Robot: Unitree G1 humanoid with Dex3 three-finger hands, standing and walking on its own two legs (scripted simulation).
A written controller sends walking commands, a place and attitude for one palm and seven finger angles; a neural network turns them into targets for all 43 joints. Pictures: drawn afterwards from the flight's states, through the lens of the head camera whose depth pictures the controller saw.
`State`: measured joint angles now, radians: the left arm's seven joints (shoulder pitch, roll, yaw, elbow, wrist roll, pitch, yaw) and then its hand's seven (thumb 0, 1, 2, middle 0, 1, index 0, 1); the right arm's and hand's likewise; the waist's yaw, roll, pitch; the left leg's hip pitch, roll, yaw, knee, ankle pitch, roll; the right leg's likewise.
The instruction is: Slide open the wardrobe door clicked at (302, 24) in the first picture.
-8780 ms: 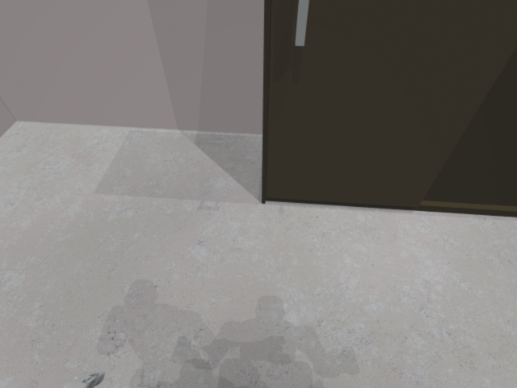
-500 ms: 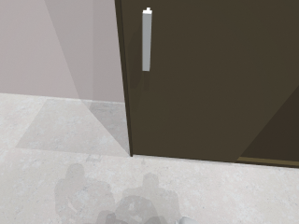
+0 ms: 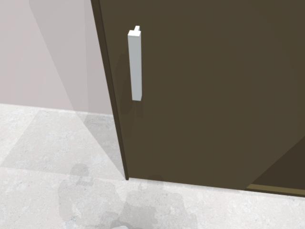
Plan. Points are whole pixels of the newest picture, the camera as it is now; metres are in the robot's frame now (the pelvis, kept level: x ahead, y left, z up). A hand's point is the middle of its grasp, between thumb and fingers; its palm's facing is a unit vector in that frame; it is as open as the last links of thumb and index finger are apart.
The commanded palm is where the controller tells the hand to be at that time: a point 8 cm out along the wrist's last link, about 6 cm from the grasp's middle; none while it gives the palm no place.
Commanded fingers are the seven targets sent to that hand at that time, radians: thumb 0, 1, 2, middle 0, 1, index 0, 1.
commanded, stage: come to a stop and stand still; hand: left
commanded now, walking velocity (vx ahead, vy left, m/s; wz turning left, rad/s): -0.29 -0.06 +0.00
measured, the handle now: (137, 65) +0.51 +0.09 +0.17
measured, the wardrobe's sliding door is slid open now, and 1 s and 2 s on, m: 0.00 0.00 0.00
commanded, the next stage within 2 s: look again from close up in 1.42 s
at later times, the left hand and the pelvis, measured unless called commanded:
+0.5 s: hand out of the picture +0.02 +0.17 -0.17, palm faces +0.04 -0.96 -0.27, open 7.3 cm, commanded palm none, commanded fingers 0.00 0.90 0.90 -0.20 -0.30 -0.20 -0.30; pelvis -0.02 -0.03 -0.01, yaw -1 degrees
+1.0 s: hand out of the picture -0.05 +0.14 -0.17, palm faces +0.04 -0.98 -0.18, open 7.3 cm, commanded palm none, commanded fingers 0.00 0.90 0.90 -0.20 -0.30 -0.20 -0.30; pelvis -0.04 -0.03 +0.01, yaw -1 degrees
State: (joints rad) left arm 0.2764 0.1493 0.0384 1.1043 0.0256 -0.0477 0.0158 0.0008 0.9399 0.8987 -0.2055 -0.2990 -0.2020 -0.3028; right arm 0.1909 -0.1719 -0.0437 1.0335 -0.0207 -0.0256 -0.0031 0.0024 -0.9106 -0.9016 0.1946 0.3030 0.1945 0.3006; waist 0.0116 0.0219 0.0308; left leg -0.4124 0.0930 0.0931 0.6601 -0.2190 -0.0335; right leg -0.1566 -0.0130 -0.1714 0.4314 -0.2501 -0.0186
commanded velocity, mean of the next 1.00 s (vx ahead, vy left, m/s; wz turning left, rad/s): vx -0.05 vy -0.02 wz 0.00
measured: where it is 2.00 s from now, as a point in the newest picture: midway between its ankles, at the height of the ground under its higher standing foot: outside the picture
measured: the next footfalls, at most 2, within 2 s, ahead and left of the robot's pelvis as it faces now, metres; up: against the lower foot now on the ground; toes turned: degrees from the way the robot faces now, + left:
left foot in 0.02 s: +0.13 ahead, +0.11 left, +0.00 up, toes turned +7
right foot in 0.42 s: +0.03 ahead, -0.15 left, +0.00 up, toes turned -5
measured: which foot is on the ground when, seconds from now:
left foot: up 0.00-0.00, down 0.02-0.42, up 0.44-0.64, down 0.66-1.00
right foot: down 0.00-0.08, up 0.10-0.40, down 0.42-1.00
